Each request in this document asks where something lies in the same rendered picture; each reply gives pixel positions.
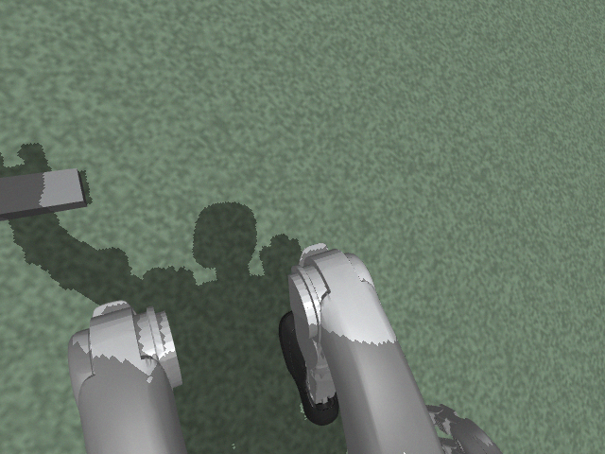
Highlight small box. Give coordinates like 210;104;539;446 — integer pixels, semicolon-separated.
0;168;87;221

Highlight right robot hand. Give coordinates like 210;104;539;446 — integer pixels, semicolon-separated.
426;404;503;454

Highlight right robot foot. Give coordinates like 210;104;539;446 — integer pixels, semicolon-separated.
279;311;338;426

